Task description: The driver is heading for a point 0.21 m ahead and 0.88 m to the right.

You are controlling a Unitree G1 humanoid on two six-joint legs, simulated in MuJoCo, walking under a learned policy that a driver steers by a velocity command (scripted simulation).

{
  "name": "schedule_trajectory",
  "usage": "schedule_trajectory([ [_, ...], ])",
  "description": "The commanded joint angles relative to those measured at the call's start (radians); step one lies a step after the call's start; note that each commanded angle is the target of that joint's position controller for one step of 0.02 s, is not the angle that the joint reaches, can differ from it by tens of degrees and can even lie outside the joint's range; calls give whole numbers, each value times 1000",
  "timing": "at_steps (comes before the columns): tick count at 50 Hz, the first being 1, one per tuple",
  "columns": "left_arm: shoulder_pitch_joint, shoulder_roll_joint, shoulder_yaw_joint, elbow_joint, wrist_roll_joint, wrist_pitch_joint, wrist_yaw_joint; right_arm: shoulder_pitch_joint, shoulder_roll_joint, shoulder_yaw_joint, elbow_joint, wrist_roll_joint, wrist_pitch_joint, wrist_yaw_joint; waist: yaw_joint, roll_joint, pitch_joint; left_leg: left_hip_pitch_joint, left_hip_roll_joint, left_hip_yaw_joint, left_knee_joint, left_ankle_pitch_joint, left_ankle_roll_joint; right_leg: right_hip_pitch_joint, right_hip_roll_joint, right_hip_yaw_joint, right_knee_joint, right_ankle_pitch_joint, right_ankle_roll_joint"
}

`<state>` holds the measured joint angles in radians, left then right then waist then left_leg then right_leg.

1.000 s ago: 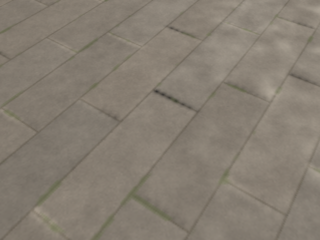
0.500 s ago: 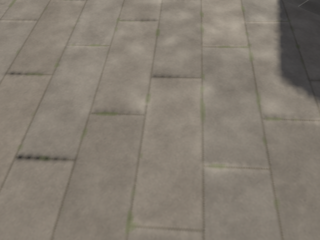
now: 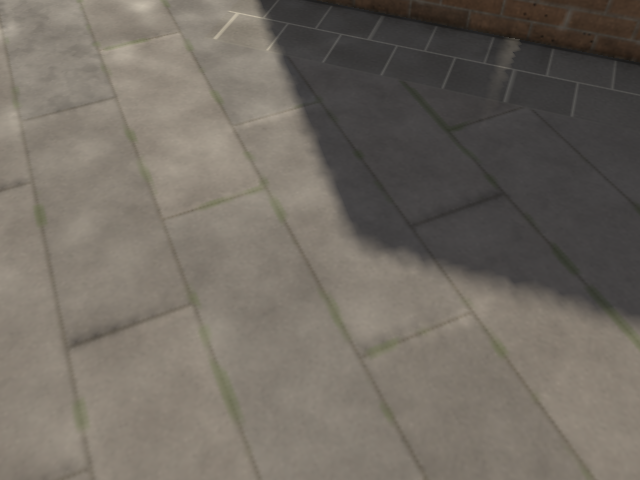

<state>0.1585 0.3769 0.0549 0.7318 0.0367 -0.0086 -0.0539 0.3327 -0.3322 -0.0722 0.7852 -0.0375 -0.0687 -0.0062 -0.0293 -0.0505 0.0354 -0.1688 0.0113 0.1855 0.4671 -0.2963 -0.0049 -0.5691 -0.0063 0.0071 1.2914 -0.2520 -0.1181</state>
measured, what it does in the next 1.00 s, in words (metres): walks ahead, turning right: right foot, then left foot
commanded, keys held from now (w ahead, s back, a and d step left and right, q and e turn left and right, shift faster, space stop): w+e+shift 1.00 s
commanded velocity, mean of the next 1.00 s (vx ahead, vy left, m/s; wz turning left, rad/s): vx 1.00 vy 0.00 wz -1.00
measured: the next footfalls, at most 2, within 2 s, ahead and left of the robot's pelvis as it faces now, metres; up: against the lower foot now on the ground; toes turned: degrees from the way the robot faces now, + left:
right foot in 0.26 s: +0.44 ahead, -0.08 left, +0.00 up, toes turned -17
left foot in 0.66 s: +0.90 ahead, -0.09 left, +0.00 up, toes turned -40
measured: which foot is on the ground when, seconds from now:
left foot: down 0.00-0.26, up 0.28-0.64, down 0.66-1.00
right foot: up 0.00-0.24, down 0.26-0.68, up 0.70-1.00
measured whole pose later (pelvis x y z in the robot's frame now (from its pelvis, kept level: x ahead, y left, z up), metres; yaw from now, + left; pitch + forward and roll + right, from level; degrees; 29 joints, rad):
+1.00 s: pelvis +0.89 -0.28 -0.01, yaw -56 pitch +1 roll +3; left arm -0.08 0.33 0.02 0.58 0.03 0.00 -0.10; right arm 0.53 -0.31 -0.06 0.91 -0.03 -0.09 0.00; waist -0.08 -0.03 0.04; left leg 0.18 0.01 0.29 0.23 -0.41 -0.05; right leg -0.80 -0.04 -0.09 0.93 -0.06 -0.14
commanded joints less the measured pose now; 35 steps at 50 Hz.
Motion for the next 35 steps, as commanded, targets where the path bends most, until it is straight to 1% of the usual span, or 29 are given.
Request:
schedule_trajectory([
  [1, -82, -53, -33, -123, 2, 11, -28, 23, -16, 10, 0, 15, -42, 17, 37, 101, 65, 40, 289, -184, -319, 169, 72, -202, -105, 63, -28, 99, 7],
  [3, -150, -47, -39, -158, -8, 9, -39, -2, -26, 11, 7, 11, -54, 16, 58, 110, 98, 1, 235, -36, -350, 301, 52, -173, -93, 11, -174, 208, 5],
  [4, -173, -43, -41, -163, -12, 11, -44, 6, -42, 7, 15, 9, -56, 14, 56, 90, 106, 8, 212, 24, -368, 361, 46, -151, -79, -32, -244, 245, -3],
  [6, -263, -49, -50, -186, -5, 5, -58, 59, -70, 3, 39, 10, -58, 8, 37, 54, 155, 44, 204, 103, -380, 577, 30, -98, -51, -132, -422, 274, -32],
  [7, -279, -52, -51, -183, -4, 1, -59, 86, -85, 1, 48, 12, -55, 4, 33, 55, 148, 83, 198, 128, -359, 769, 24, -43, -15, -176, -480, 290, -50],
  [8, -261, -39, -46, -167, -7, -3, -54, 111, -109, -2, 48, 14, -47, -2, 43, 74, 110, 148, 199, 135, -307, 1011, 20, 12, 33, -212, -504, 278, -64],
  [9, -208, -20, -38, -148, -9, -6, -45, 115, -145, -9, 44, 16, -34, -9, 82, 113, 60, 206, 219, 135, -219, 1222, 18, 77, 68, -220, -519, 236, -77],
  [10, -109, 9, -25, -117, -13, -9, -34, 106, -181, -18, 37, 17, -17, -16, 141, 142, -6, 230, 235, 129, -70, 1362, 16, 187, 100, -218, -524, 183, -90],
  [11, 70, 49, -2, -68, -16, -10, -19, 65, -210, -25, 23, 14, 2, -19, 234, 168, -94, 198, 258, 111, 151, 1439, 28, 371, 128, -196, -516, 119, -111],
  [12, 300, 97, 29, 6, -18, -12, 2, 8, -208, -26, -4, 9, 17, -16, 322, 159, -186, 72, 264, 81, 448, 1334, 42, 635, 136, -131, -580, 75, -145],
  [13, 335, 140, 73, 30, -53, 3, 31, -32, -181, -30, -13, 11, 23, -5, 317, 11, -197, -163, 104, 69, 846, 538, 13, 838, 91, 6, -684, 20, -167],
  [14, 176, 256, 85, -21, -12, 19, 37, 74, -54, 4, -106, 0, 10, 13, 92, -187, -203, -562, -15, -3, 1188, -210, -44, 992, -154, 492, -724, 99, -296],
  [15, 247, 256, 91, -52, 1, 30, 41, -12, -102, 7, -169, 15, -16, 8, 165, -31, -358, -672, -21, -216, 1237, -170, -38, 1058, -229, 767, -912, -118, -397],
  [16, 242, 213, 89, -21, -7, 21, 50, -72, -101, 16, -181, 14, -36, 7, 138, 69, -206, -708, 39, -254, 1112, -115, -29, 905, -236, 782, -1035, -184, -346],
  [17, 218, 165, 77, 4, -15, 4, 57, -100, -92, 23, -183, 8, -39, 5, 84, 128, -70, -664, 82, -257, 976, -85, -28, 725, -197, 704, -1061, -117, -309],
  [18, 178, 146, 69, 5, -14, -16, 65, -109, -79, 28, -169, -12, -28, 1, 40, 152, -16, -593, 104, -257, 911, -101, -37, 588, -142, 611, -1055, -14, -283],
  [19, 143, 120, 56, -1, -16, -34, 71, -69, -80, 31, -156, -31, -7, 1, -4, 156, -1, -518, 122, -262, 847, -111, -52, 480, -104, 537, -1051, 62, -273],
  [20, 136, 93, 44, 0, -23, -48, 68, -64, -76, 31, -150, -39, 15, 4, -23, 149, 8, -471, 137, -256, 785, -136, -68, 390, -72, 494, -1060, 87, -269],
  [21, 141, 85, 39, 4, -28, -60, 63, -92, -64, 34, -162, -38, 28, 8, -26, 139, 23, -442, 147, -244, 700, -149, -81, 316, -47, 462, -1077, 80, -265],
  [23, 152, 92, 43, 7, -23, -75, 54, -240, -30, 49, -224, -25, 31, 18, 7, 108, 72, -401, 142, -207, 514, -1, -95, 198, 0, 425, -1124, 101, -249],
  [25, 172, 96, 51, 13, -23, -81, 45, -331, -3, 62, -258, -4, 25, 27, 45, 76, 74, -314, 110, -196, 331, 248, -84, 166, 38, 392, -1127, 190, -201],
  [27, 207, 111, 59, 27, -36, -83, 37, -360, -14, 61, -266, 10, 21, 30, 78, 49, 42, -230, 71, -188, 215, 385, -60, 220, 25, 397, -1111, 318, -166],
  [29, 234, 123, 65, 39, -41, -78, 41, -371, -41, 53, -274, 13, 18, 27, 91, 28, 22, -184, 41, -194, 128, 374, -38, 324, 2, 419, -1057, 431, -133],
  [30, 234, 134, 68, 41, -39, -74, 46, -336, -61, 45, -265, 12, 16, 21, 75, 23, -3, -128, 19, -200, 90, 332, -29, 375, 1, 425, -992, 535, -110],
  [31, 231, 159, 73, 43, -35, -72, 48, -249, -100, 28, -239, 12, 13, 10, 34, 26, -68, -25, -15, -198, 89, 246, -18, 420, 7, 420, -869, 690, -84],
  [32, 196, 196, 80, 41, -28, -72, 44, -80, -142, 7, -200, 15, 8, -4, -73, 37, -158, 161, -23, -189, 84, 162, -9, 393, 27, 394, -651, 752, -56],
  [33, 145, 167, 71, 29, -20, -82, 39, 141, -197, -19, -153, 8, 5, -26, -192, 44, -256, 413, 51, -234, 124, 41, 6, 252, 73, 354, -372, 664, -32],
  [34, 139, -14, 26, -14, -28, -93, 45, 297, -267, -39, -122, -33, -1, -42, -200, 290, -363, 639, 332, -566, 41, -341, 41, 2, 170, 258, 4, -96, -21],
  [35, 232, -18, 4, -66, -58, -90, 50, 156, -298, -47, -143, -33, 2, -27, -62, 513, -430, 612, 494, -1109, -206, -477, 108, -172, 167, 174, 149, -228, -14],
])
